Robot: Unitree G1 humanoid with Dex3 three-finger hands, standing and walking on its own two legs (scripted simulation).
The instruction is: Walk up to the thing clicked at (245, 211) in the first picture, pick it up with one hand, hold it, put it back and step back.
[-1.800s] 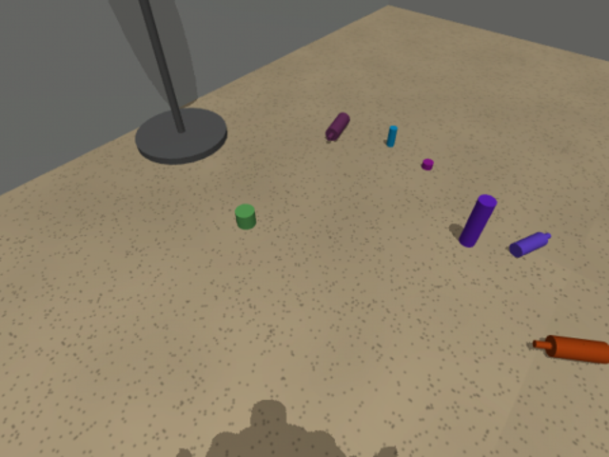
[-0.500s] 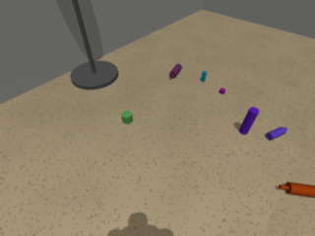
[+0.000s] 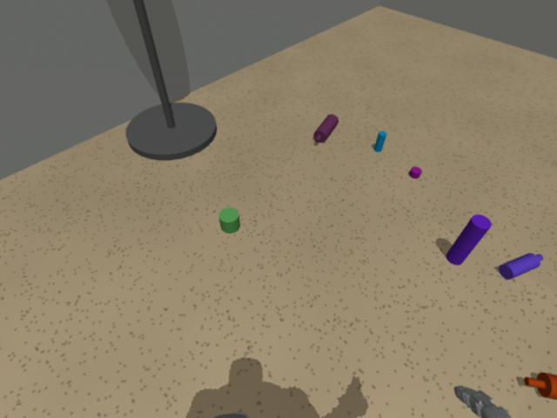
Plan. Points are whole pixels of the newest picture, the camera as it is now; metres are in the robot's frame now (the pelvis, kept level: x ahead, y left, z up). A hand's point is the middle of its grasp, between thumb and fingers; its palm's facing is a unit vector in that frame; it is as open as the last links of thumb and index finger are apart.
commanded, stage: walk up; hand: left
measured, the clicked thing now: (229, 220) +1.02 +0.25 -0.71
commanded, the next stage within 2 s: none
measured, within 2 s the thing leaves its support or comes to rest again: neither
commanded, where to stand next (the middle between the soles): +0.64 +0.00 m, yaw +0 degrees
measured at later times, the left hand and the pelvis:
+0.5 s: hand (136, 391) +0.19 +0.23 -0.09, palm faces +0.04 -0.90 -0.44, open 7.4 cm; pelvis +0.18 -0.05 +0.02, yaw +1 degrees
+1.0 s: hand (160, 272) +0.41 +0.26 -0.12, palm faces -0.02 -0.93 -0.36, open 7.4 cm; pelvis +0.36 -0.01 +0.01, yaw +2 degrees
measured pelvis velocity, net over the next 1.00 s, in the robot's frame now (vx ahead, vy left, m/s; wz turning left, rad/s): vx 0.36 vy -0.01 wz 0.04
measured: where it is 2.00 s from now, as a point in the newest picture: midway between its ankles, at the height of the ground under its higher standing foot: (279, 315)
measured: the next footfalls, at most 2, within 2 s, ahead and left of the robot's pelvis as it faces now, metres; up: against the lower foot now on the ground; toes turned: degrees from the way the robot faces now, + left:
right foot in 0.32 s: +0.23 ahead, -0.17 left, +0.00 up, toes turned -4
left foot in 0.72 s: +0.41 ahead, +0.11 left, +0.00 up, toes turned +7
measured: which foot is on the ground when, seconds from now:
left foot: down 0.00-0.32, up 0.34-0.70, down 0.72-1.00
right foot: up 0.00-0.30, down 0.32-0.74, up 0.76-1.00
